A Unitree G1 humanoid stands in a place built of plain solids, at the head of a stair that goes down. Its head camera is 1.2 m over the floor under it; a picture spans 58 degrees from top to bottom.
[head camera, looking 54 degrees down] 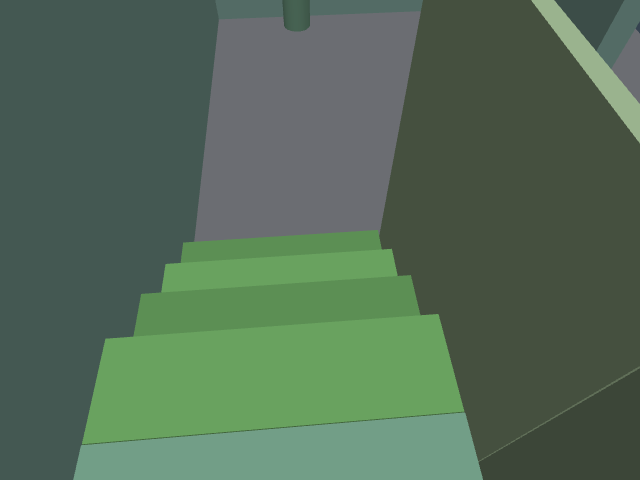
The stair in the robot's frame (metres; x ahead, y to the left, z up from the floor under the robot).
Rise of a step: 0.19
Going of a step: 0.26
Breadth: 1.00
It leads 5 degrees to the left of straight ahead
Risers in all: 4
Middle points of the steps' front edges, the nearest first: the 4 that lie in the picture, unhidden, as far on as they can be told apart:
0.55 0.13 0.00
0.81 0.16 -0.19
1.06 0.18 -0.39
1.32 0.20 -0.58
